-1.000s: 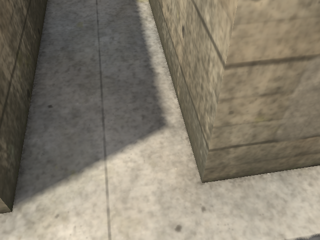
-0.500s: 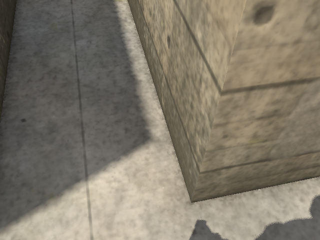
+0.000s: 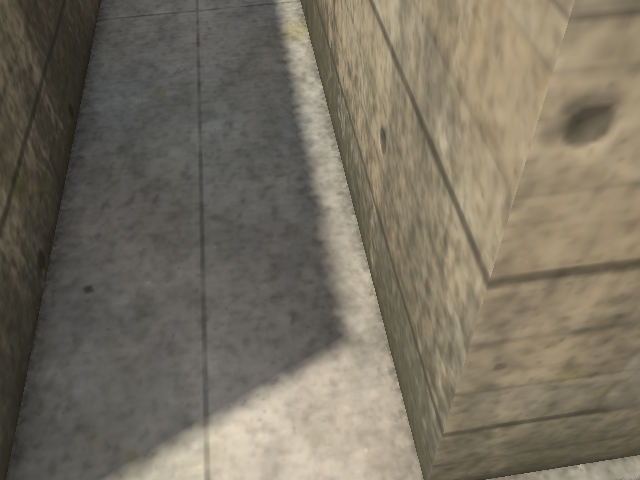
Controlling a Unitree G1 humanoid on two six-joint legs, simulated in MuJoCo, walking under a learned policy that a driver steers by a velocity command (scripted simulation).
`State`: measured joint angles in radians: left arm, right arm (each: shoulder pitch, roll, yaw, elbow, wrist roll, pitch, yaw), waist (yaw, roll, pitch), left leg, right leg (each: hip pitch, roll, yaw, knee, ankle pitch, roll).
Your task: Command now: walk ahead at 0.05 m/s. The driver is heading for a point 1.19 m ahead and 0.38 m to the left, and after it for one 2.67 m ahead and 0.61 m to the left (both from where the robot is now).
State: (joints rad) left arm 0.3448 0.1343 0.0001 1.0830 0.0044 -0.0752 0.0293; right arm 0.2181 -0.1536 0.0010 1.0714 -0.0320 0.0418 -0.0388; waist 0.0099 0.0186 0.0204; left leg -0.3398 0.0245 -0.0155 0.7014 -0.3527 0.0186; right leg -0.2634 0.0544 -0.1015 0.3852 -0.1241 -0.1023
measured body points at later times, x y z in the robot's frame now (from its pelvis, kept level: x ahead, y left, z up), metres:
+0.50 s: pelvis +0.03 +0.03 +0.00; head +0.03 +0.03 +0.45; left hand +0.03 +0.25 -0.15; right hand +0.03 -0.18 -0.16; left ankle +0.01 +0.13 -0.74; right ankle +0.06 -0.06 -0.74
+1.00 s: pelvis +0.14 +0.10 +0.00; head +0.14 +0.11 +0.45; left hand +0.08 +0.35 -0.15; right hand +0.32 -0.14 -0.10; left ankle +0.16 +0.21 -0.74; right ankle +0.06 -0.06 -0.74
